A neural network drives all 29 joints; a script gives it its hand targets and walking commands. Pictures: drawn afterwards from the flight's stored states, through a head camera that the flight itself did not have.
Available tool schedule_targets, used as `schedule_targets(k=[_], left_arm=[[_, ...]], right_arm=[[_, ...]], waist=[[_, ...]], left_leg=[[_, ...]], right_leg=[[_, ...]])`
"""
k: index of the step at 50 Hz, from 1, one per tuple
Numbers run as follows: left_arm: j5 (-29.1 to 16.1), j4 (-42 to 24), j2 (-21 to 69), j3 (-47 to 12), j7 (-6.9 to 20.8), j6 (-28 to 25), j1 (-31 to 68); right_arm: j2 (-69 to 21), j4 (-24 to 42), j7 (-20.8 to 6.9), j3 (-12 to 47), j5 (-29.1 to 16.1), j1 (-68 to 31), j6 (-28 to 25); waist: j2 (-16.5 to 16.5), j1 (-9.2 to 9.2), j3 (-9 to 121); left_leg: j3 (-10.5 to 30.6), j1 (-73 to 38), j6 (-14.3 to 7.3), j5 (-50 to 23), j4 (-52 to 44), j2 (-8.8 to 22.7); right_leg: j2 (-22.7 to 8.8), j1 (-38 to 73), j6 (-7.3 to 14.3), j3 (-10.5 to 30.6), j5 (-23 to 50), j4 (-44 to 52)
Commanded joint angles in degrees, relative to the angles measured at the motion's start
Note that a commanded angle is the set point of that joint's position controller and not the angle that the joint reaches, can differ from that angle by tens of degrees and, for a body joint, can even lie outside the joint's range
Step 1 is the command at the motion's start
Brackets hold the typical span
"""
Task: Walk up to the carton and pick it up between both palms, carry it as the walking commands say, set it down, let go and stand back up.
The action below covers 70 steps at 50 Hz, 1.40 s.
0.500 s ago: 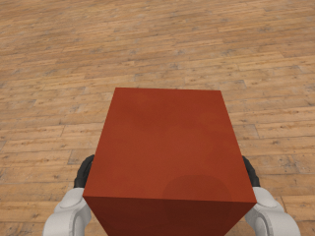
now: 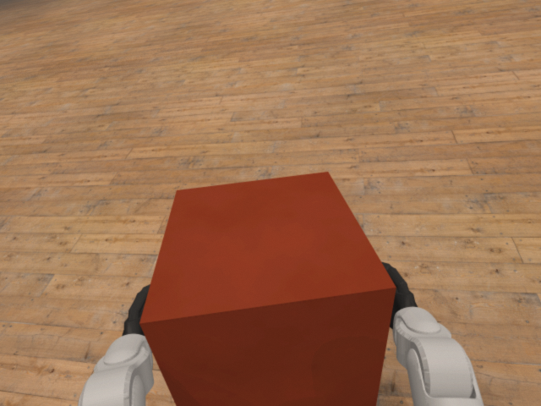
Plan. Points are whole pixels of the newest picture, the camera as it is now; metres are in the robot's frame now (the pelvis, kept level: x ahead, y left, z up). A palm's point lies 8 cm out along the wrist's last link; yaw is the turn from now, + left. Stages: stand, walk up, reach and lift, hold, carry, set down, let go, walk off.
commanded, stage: carry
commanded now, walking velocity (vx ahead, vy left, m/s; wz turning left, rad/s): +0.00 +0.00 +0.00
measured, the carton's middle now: (268, 297) +0.32 +0.06 -0.02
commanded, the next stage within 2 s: none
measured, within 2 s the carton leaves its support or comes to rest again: neither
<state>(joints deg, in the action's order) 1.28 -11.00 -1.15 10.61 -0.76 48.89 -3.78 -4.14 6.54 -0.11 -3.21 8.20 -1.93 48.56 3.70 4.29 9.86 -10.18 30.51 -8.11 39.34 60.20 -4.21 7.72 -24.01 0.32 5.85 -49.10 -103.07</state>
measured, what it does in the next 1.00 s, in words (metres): walks ahead: right foot, then left foot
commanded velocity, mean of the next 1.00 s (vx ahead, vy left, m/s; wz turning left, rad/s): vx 0.00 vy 0.00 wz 0.00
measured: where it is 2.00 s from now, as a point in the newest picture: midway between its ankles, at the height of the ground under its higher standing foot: (294, 118)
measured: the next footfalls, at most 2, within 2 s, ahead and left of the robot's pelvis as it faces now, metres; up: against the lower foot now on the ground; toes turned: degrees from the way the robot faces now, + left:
right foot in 0.16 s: +0.44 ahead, -0.07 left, +0.00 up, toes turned +1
left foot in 0.50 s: +0.81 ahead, +0.05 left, +0.00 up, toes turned +9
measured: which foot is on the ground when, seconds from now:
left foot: down 0.00-0.16, up 0.18-0.48, down 0.50-0.82, up 0.84-1.00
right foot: up 0.00-0.14, down 0.16-0.50, up 0.52-0.78, down 0.80-1.00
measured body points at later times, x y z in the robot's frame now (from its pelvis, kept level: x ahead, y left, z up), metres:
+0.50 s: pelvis +0.63 -0.02 +0.02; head +0.67 -0.01 +0.47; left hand +0.84 +0.24 +0.04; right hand +0.95 -0.11 +0.04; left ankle +0.75 +0.05 -0.66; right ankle +0.41 -0.07 -0.64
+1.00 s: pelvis +1.11 +0.00 +0.04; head +1.17 +0.02 +0.49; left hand +1.39 +0.19 +0.04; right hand +1.44 -0.17 +0.07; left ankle +1.03 +0.07 -0.60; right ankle +1.03 -0.13 -0.66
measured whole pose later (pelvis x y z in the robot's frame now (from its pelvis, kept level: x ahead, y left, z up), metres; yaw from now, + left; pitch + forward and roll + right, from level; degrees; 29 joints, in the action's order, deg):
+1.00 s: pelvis +1.11 +0.00 +0.04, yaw +5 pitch +7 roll +0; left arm 12.1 -1.5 6.6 8.9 -3.3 42.6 7.6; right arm 0.8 -3.1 0.7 -10.1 4.5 -11.2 39.6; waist -3.2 -0.8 0.6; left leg -3.5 30.6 -0.3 41.4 66.1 -2.9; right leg -2.1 -20.7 0.9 -3.4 -31.8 -46.0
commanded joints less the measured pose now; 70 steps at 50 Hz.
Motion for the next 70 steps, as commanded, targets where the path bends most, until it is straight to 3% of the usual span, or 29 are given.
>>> schedule_targets(k=[1, 4, 6, 7, 9, 11, 12, 15, 19, 22, 24, 25, 26, 30, 34, 39, 41, 42, 46, 50, 52, 54, 57, 61, 64, 67, 68, 69, 70], left_arm=[[-16.55, -10.77, 28.65, -31.1, 7.55, -7.2, 29.23], [-14.24, -16.59, 34.21, -28.76, 3.69, -6.74, 21.65], [-8.15, -8.49, 31.62, -26.04, 2.83, -5.01, 16.33], [-6.08, -10.03, 32.24, -26.06, 1.92, -4.11, 16.53], [2.8, 3.87, 21.25, -18.58, 0.54, -5.82, 12.88], [-1.09, -12.71, 27.74, -29.35, -0.02, -4.58, 18.27], [6.63, 0.68, 18.39, -20.62, -0.04, -7.1, 22.1], [-10.05, -33.8, 40.42, -40.75, 0.0, -4.3, 28.96], [-9.21, -17.51, 36.24, -38.54, 2.38, -1.49, 27.32], [-4.58, 1.13, 22.45, -30.69, 5.74, -6.58, 27.26], [-8.26, -6.94, 23.08, -33.17, 7.82, -10.29, 31.14], [-10.56, -9.57, 24.99, -34.77, 9.15, -11.64, 34.7], [-12.46, -9.37, 29.01, -36.95, 10.14, -12.06, 37.51], [-10.24, 2.32, 27.9, -29.39, 11.07, -12.26, 39.43], [-4.65, 11.97, 33.16, -24.88, 10.79, -13.15, 29.79], [-3.51, 0.3, 39.91, -27.96, 10.02, -13.97, 34.0], [-3.65, -3.34, 39.81, -30.24, 9.26, -12.79, 36.91], [-1.15, 0.49, 38.16, -30.08, 8.68, -12.22, 35.28], [-0.48, 0.29, 38.66, -31.64, 7.65, -10.64, 37.41], [-5.48, -7.58, 40.94, -38.05, 8.68, -10.63, 41.35], [-7.61, -8.6, 41.59, -39.54, 9.6, -9.95, 41.2], [-9.27, -10.19, 45.45, -43.55, 11.35, -9.67, 45.08], [-10.39, -4.19, 44.32, -40.49, 12.66, -9.95, 49.89], [-10.77, 2.31, 45.9, -39.99, 13.81, -10.89, 43.8], [-10.32, 0.59, 44.25, -37.8, 12.75, -10.5, 41.09], [-18.45, -28.89, 55.57, -46.01, 7.92, -3.05, 36.63], [-15.53, -24.15, 52.6, -42.67, 6.87, -0.41, 31.81], [-12.45, -19.54, 48.45, -40.19, 5.45, 2.39, 27.48], [-10.1, -15.16, 45.17, -40.39, 4.14, 4.73, 21.02]], right_arm=[[-19.01, 24.77, 2.59, 25.04, -8.76, -22.03, -7.34], [-27.6, 30.86, 1.24, 31.91, -16.83, -22.45, -5.33], [-23.33, 25.65, -0.09, 31.83, -18.03, -21.24, -3.54], [-22.94, 27.89, -0.46, 33.16, -20.82, -24.85, -2.88], [-14.51, 13.78, -2.25, 26.53, -17.43, -23.93, -4.54], [-23.45, 23.68, -4.08, 33.98, -23.29, -23.2, -3.4], [-16.39, 3.6, -5.98, 23.34, -17.28, -22.24, -5.94], [-37.84, 31.86, -6.11, 35.82, -29.96, -25.59, -3.69], [-31.44, 15.07, -4.13, 25.04, -17.48, -18.26, -2.58], [-16.91, -6.39, -3.5, 12.98, -4.1, -9.52, -7.19], [-19.61, 4.17, -2.71, 17.05, -3.9, -13.04, -10.69], [-21.3, 7.92, -2.62, 19.78, -5.08, -16.64, -12.31], [-23.66, 7.31, -2.51, 20.48, -5.13, -18.69, -12.87], [-22.62, -0.48, -2.08, 17.2, -1.33, -21.95, -11.1], [-28.62, 2.55, -5.07, 27.62, -9.25, -29.86, -12.25], [-36.15, 6.81, -8.46, 34.01, -17.06, -35.28, -12.27], [-37.64, 7.79, -9.58, 33.24, -18.2, -37.98, -11.33], [-35.78, 6.56, -10.51, 32.28, -17.92, -38.95, -11.37], [-36.75, -0.96, -12.31, 29.45, -18.48, -35.94, -10.94], [-38.53, -2.09, -11.57, 25.86, -14.82, -26.64, -10.19], [-40.08, -1.04, -11.06, 25.16, -12.95, -24.78, -9.46], [-40.73, 0.99, -10.82, 25.04, -12.45, -27.31, -9.27], [-36.34, -1.46, -9.92, 22.09, -7.64, -27.16, -9.52], [-35.19, 4.15, -9.7, 25.72, -9.41, -29.6, -10.96], [-34.48, 9.12, -9.63, 28.01, -12.26, -31.95, -10.04], [-43.72, 37.34, -7.07, 41.9, -27.78, -33.7, -2.16], [-41.76, 33.46, -6.95, 40.84, -27.13, -33.75, 0.95], [-41.6, 30.7, -6.84, 41.22, -26.53, -31.29, 3.81], [-37.11, 29.02, -6.96, 39.86, -26.11, -29.22, 5.78]], waist=[[-21.85, -11.41, -1.64], [-17.83, -7.95, 3.99], [-9.81, -3.34, 15.87], [-3.36, -2.11, 24.07], [-15.15, -3.84, 37.88], [-9.8, -1.67, 24.45], [-1.61, -1.39, 19.99], [2.2, -1.01, 16.71], [2.19, -2.07, 18.33], [-1.12, -3.84, 18.29], [-7.57, -6.97, 23.38], [-1.01, -9.93, 23.34], [10.0, -8.89, 26.38], [-13.15, -7.63, 12.72], [-11.82, -6.8, 14.15], [-1.05, -3.03, 19.42], [-17.66, -1.63, 27.94], [-17.09, -2.36, 23.59], [-6.39, -0.27, 9.95], [-6.64, -2.8, 18.48], [-3.93, -7.4, 26.61], [19.47, -5.42, 29.14], [8.06, -6.34, 12.65], [3.54, -7.64, 4.83], [-4.66, -7.03, 7.2], [-5.8, -3.97, 21.24], [-9.54, -0.58, 27.42], [-25.44, -2.29, 33.05], [-21.71, -1.77, 32.22]], left_leg=[[47.58, -55.54, -11.01, -104.94, -19.59, 22.83], [27.0, -41.19, -1.01, -92.59, -25.8, 17.27], [10.86, -13.39, 4.31, -87.52, -13.19, 7.82], [6.25, -9.12, 5.96, -81.33, -2.59, 7.03], [10.13, -3.63, 8.95, -4.96, 35.5, -7.13], [14.15, 8.68, 8.2, -0.37, 40.82, -6.29], [14.71, 16.77, 8.59, 2.93, 39.81, -4.11], [12.28, 25.52, 8.67, 3.72, 34.2, 0.82], [9.66, 24.53, 4.19, -2.03, 11.76, 3.4], [-2.16, 2.9, 3.55, -25.41, -17.08, -4.82], [-0.49, -26.77, 0.83, -52.8, -27.36, -3.82], [15.58, -42.56, -8.64, -84.9, -25.84, 9.21], [35.23, -55.62, -20.39, -127.25, -22.47, 25.33], [45.64, -30.05, -17.42, -79.16, -29.32, 27.49], [31.22, -39.25, -10.94, -93.96, -24.09, 25.05], [10.15, -14.68, 4.05, -82.86, -10.6, 10.61], [6.62, -1.53, 9.18, -24.81, 14.62, -0.21], [6.59, 0.92, 8.91, -3.67, 15.15, -2.23], [7.76, 26.65, 8.67, 9.55, 11.32, 1.79], [4.69, 12.25, 6.72, -13.24, -16.44, 2.3], [6.03, -29.58, 4.4, -55.74, -30.91, 1.59], [28.16, -55.06, -5.56, -134.54, -21.65, 22.72], [30.99, -47.37, -5.98, -114.22, -25.63, 22.42], [27.48, -60.25, -1.35, -121.15, -22.3, 18.67], [20.25, -52.1, 0.51, -112.55, -25.34, 14.23], [4.98, -26.05, 6.92, -108.4, -3.03, 8.88], [3.7, -14.15, 10.48, -73.68, 18.79, 4.48], [6.36, 4.12, 13.6, -5.94, 37.24, -5.26], [11.62, 9.81, 11.55, -0.59, 40.52, -3.11]], right_leg=[[-2.13, -64.04, 2.29, -1.3, -17.78, -7.58], [-5.42, -42.45, 3.08, -10.01, 0.55, 28.13], [-2.16, 11.88, 3.91, -18.37, 45.86, 64.22], [-5.12, 30.4, 8.39, -14.23, 67.12, 69.62], [-28.68, 48.11, 24.51, 22.06, 140.17, 63.5], [-29.31, 42.2, 26.96, 28.24, 131.7, 68.18], [-30.34, 41.12, 26.89, 28.45, 118.68, 66.76], [-26.13, 40.09, 23.13, 25.56, 111.84, 64.93], [-21.71, 40.13, 13.72, 13.12, 112.7, 65.39], [-11.55, 29.84, 6.41, -3.94, 120.01, 62.35], [-12.48, 15.77, 1.52, -6.25, 120.75, 46.46], [-8.03, -1.63, -1.99, -6.83, 82.18, 22.8], [0.82, -15.75, -4.86, -6.34, 12.16, 4.0], [-7.77, -21.81, 1.97, 7.33, 8.53, 6.14], [-9.83, -27.72, 2.44, 1.89, 4.84, 26.87], [-7.44, 21.14, 8.17, -8.83, 62.19, 67.95], [-27.57, 40.08, 23.72, 13.65, 131.65, 64.74], [-28.42, 37.52, 25.12, 16.89, 144.51, 66.0], [-27.52, 41.68, 19.35, 19.48, 124.92, 65.13], [-18.5, 40.71, 8.78, 3.55, 110.58, 57.12], [-13.63, 15.04, 3.47, -9.07, 97.75, 42.26], [-3.89, -10.18, 0.51, -8.73, 15.34, 24.7], [-6.07, -25.55, 2.13, -6.92, 10.49, 25.73], [-4.28, -46.14, 4.03, -12.11, 7.08, 21.59], [-3.22, -35.42, 4.7, -19.06, 16.31, 37.26], [2.49, 15.43, 5.14, -23.53, 56.57, 72.66], [-8.09, 33.39, 14.67, -5.89, 88.12, 75.43], [-26.47, 53.14, 24.99, 17.98, 139.4, 65.29], [-28.33, 52.0, 28.09, 23.14, 137.52, 66.82]])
